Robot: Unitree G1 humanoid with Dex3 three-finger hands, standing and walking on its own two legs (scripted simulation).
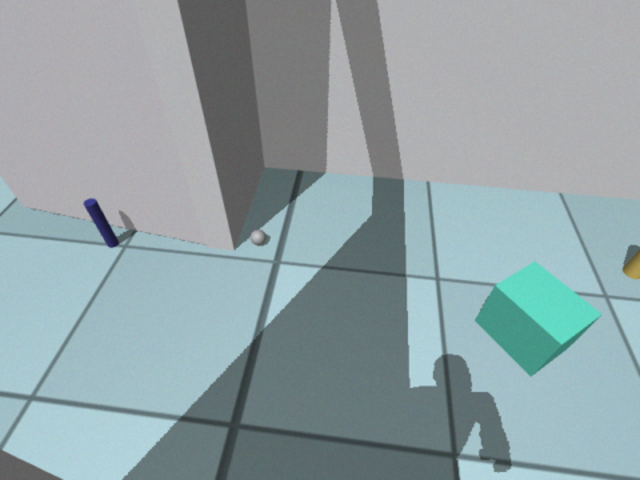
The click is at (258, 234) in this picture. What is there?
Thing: free ball
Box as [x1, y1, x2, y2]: [250, 230, 265, 244]
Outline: 255,230 251,233 251,241 255,244 260,244 264,241 265,235 261,230
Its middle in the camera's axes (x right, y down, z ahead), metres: -0.27 -0.02 +1.67
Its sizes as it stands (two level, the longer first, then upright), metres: 0.067 0.067 0.067
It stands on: the floor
